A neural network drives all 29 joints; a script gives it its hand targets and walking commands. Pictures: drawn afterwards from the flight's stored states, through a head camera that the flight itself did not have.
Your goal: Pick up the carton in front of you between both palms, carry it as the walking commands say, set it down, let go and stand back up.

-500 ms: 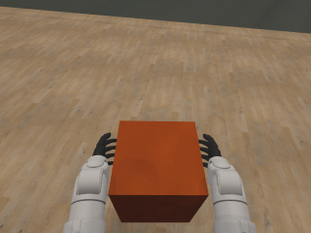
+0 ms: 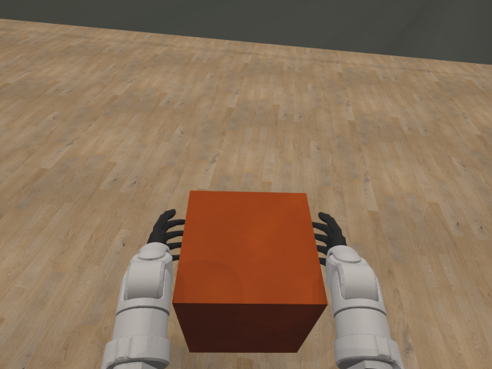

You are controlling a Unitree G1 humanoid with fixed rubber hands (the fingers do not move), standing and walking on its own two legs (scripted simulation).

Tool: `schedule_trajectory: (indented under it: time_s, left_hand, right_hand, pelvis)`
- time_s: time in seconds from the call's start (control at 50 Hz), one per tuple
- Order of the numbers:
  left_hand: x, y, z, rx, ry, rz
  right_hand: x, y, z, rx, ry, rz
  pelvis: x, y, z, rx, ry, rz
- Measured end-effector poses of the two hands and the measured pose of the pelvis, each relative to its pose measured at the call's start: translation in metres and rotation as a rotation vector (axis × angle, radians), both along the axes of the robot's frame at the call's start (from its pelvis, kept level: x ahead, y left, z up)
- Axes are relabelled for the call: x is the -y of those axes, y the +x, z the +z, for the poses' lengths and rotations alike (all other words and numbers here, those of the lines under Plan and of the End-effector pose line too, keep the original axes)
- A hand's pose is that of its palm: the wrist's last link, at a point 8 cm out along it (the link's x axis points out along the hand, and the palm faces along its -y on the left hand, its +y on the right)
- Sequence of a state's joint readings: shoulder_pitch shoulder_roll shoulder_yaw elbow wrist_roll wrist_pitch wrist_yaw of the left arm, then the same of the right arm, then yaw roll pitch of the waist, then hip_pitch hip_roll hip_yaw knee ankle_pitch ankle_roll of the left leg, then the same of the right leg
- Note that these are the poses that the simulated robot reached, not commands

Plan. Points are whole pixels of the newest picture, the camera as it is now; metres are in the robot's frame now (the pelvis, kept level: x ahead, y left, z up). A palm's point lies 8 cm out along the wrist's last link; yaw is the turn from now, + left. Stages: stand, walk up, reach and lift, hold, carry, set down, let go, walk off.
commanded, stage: hold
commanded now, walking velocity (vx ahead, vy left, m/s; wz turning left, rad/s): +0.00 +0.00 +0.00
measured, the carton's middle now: (245, 275) +0.29 +0.00 -0.03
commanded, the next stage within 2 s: set down in 0.52 s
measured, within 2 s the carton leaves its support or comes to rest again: neither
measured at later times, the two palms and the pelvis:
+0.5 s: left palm (165, 239) +0.31 +0.15 +0.05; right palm (337, 246) +0.30 -0.15 +0.05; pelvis +0.02 +0.00 +0.00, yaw -2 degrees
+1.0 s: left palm (174, 254) +0.35 +0.15 -0.06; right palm (317, 258) +0.35 -0.15 -0.06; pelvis +0.00 +0.00 -0.02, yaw -1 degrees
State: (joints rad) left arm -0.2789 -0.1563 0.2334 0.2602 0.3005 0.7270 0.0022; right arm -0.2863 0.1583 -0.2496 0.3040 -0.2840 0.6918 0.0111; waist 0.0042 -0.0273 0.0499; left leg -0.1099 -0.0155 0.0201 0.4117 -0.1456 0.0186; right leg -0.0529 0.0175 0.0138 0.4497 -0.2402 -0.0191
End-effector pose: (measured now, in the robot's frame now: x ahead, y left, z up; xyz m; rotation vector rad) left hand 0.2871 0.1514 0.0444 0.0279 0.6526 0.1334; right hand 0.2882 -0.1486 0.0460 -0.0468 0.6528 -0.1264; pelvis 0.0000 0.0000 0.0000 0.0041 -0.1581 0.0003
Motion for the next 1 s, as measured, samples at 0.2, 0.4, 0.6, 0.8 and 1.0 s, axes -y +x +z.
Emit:
schedule_trajectory:
  time_s: [0.2, 0.4, 0.6, 0.8, 1.0]
  left_hand:
    - [0.009, 0.009, 0.002, 0.004, -0.005, -0.03]
    - [0.007, 0.021, 0.002, -0.003, -0.006, -0.033]
    - [0.006, 0.03, 0.001, -0.009, -0.008, -0.025]
    - [0.007, 0.052, -0.023, -0.036, -0.052, 0.004]
    - [0.003, 0.066, -0.108, -0.056, -0.012, -0.018]
  right_hand:
    - [0.008, -0.002, 0.002, 0.004, 0.004, -0.038]
    - [0.007, 0.009, 0.002, -0.003, 0.005, -0.042]
    - [0.006, 0.021, 0.002, -0.009, 0.002, -0.035]
    - [0.006, 0.043, -0.022, -0.036, 0.035, -0.06]
    - [0.003, 0.059, -0.105, -0.057, -0.001, -0.032]
  pelvis:
    - [-0.001, 0.002, 0.0, -0.003, 0.001, -0.026]
    - [-0.003, 0.013, 0.001, -0.018, 0.001, -0.034]
    - [-0.003, 0.025, 0.003, -0.031, 0.001, -0.032]
    - [0.0, 0.019, -0.004, -0.075, 0.003, -0.034]
    - [0.003, -0.002, -0.025, -0.316, 0.0, -0.021]
